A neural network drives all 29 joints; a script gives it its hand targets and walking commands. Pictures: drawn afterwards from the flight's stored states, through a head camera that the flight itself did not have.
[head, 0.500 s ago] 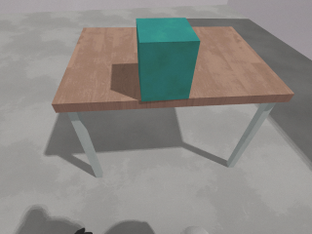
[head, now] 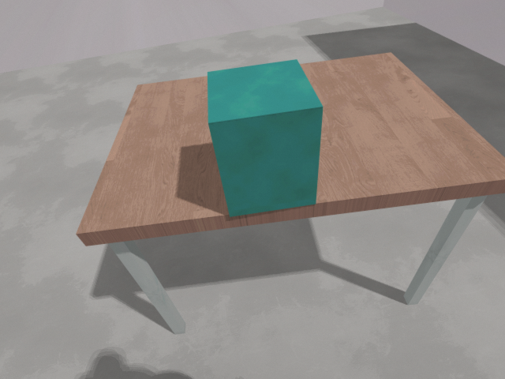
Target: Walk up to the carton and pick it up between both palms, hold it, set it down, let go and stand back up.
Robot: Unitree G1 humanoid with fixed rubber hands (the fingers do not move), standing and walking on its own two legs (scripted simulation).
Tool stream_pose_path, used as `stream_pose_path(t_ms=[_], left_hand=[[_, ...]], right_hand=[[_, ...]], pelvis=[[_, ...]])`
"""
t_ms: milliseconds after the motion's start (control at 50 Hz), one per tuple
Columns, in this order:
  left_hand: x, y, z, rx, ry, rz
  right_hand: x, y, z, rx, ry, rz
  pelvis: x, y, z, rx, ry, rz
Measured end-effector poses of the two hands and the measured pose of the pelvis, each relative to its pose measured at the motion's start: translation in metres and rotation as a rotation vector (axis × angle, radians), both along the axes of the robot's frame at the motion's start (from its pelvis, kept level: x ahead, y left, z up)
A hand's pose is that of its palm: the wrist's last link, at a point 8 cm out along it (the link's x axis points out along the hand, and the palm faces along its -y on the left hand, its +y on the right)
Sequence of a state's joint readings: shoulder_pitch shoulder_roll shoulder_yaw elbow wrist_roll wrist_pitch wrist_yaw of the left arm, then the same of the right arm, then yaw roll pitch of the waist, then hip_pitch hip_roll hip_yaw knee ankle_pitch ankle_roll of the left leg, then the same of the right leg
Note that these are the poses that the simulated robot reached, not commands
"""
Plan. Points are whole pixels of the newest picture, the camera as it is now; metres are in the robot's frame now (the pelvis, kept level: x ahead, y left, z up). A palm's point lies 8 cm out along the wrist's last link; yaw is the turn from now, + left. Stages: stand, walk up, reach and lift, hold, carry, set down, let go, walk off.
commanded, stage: walk up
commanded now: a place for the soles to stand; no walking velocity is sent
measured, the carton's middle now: (262, 139) +0.60 +0.00 +0.07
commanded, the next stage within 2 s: none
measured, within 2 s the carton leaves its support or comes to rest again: neither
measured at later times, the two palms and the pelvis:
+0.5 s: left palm out of the picture +0.15 +0.26 -0.13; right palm (364, 356) +0.20 -0.16 -0.11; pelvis +0.07 +0.04 -0.01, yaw +0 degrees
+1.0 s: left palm out of the picture +0.17 +0.24 -0.12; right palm out of the picture +0.12 -0.19 -0.12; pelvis +0.07 +0.03 +0.00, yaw -1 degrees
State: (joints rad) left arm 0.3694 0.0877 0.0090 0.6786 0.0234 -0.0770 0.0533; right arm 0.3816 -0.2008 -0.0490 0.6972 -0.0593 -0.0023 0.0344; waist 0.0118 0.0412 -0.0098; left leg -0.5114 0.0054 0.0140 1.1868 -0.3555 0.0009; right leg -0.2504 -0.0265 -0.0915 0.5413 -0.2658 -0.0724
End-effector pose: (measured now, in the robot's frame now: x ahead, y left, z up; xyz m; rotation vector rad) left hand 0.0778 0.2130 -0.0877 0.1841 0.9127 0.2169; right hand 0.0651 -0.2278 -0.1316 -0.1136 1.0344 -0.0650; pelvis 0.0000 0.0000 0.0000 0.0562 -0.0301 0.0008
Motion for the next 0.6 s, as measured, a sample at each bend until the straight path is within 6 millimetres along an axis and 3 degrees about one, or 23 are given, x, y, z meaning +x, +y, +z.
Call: stream_pose_path(t_ms=[80,140,280,360,460,600], left_hand=[[-0.026,0.022,-0.002,0.016,0.117,0.058],[-0.031,0.032,-0.010,0.002,0.182,0.077],[0.001,0.048,-0.054,-0.091,0.222,0.060],[0.029,0.044,-0.061,-0.120,0.216,0.019],[0.060,0.043,-0.051,-0.105,0.181,-0.042],[0.076,0.037,-0.041,-0.059,0.095,-0.047]], right_hand=[[0.052,0.010,0.008,0.010,-0.077,0.014],[0.079,0.025,0.010,0.011,-0.088,0.029],[0.135,0.070,0.008,-0.028,-0.118,0.082],[0.145,0.078,0.019,-0.047,-0.145,0.059],[0.143,0.073,0.028,-0.049,-0.163,-0.012],[0.130,0.051,0.010,-0.017,-0.144,-0.051]], pelvis=[[0.020,0.006,0.004,-0.010,-0.004,-0.003],[0.033,0.011,0.002,-0.031,0.000,0.001],[0.062,0.028,-0.019,-0.066,0.009,0.028],[0.068,0.035,-0.017,-0.069,0.010,0.008],[0.070,0.039,-0.011,-0.077,0.009,0.000],[0.065,0.031,-0.020,-0.034,-0.001,-0.020]])
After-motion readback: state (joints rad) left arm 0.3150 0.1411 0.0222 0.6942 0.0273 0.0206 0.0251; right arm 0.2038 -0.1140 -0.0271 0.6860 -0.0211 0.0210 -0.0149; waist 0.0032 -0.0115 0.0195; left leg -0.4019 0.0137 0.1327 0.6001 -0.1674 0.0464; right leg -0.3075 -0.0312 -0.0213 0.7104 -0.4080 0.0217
